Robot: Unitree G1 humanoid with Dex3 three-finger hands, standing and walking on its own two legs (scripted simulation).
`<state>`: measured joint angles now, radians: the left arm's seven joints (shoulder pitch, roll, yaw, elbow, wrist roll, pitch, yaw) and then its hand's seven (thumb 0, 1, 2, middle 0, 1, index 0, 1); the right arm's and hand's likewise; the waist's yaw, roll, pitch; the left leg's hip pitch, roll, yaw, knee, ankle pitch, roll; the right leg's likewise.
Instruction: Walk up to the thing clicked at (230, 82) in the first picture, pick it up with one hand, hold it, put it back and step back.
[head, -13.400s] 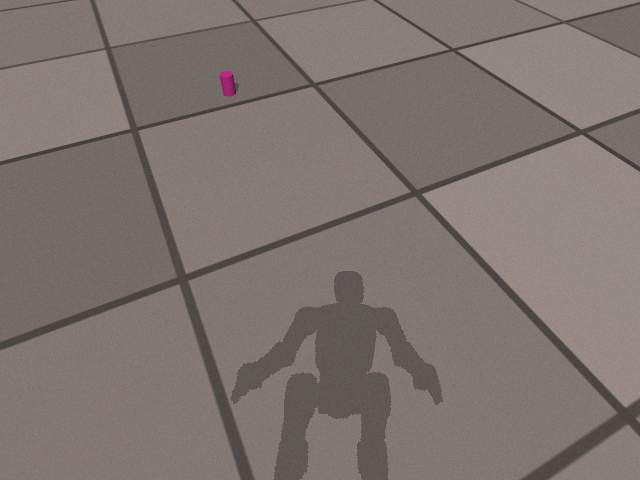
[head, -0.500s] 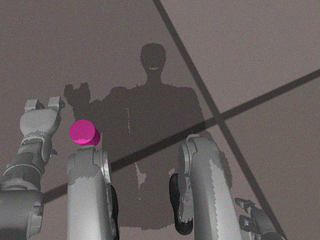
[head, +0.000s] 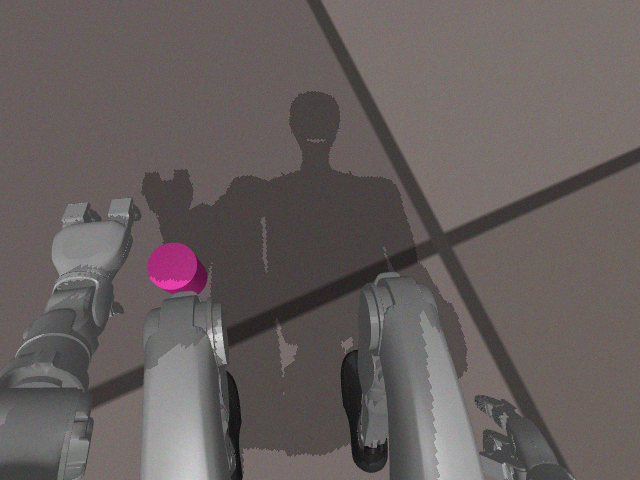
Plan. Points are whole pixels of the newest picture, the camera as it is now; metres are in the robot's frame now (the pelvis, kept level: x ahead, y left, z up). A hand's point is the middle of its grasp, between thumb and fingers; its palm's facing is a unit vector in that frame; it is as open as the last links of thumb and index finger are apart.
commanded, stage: rise first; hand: left
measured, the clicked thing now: (180, 272) +0.39 +0.19 -0.30
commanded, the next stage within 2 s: none
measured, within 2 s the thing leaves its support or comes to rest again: neither
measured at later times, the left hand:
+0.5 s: hand (109, 268) +0.38 +0.26 -0.16, palm faces -0.44 -0.05 -0.90, open 14.1 cm
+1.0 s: hand (112, 266) +0.38 +0.26 -0.17, palm faces -0.42 -0.05 -0.91, open 14.1 cm
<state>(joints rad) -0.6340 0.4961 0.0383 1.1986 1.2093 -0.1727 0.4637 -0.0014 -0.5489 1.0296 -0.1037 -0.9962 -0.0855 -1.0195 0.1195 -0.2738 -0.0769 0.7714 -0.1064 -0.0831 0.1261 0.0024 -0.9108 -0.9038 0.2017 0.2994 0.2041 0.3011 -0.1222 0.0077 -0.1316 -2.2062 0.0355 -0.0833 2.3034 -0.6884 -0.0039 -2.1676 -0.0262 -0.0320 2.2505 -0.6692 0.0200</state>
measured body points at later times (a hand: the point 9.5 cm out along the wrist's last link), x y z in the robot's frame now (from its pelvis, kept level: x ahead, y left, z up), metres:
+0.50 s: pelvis +0.00 +0.00 +0.00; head +0.20 +0.04 +0.40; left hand +0.40 +0.26 -0.11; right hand +0.09 -0.28 -0.12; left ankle +0.08 +0.13 -0.33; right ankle +0.10 -0.13 -0.33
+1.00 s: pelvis +0.00 +0.00 +0.00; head +0.20 +0.04 +0.40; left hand +0.40 +0.26 -0.12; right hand +0.09 -0.28 -0.13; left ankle +0.08 +0.13 -0.33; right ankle +0.10 -0.13 -0.33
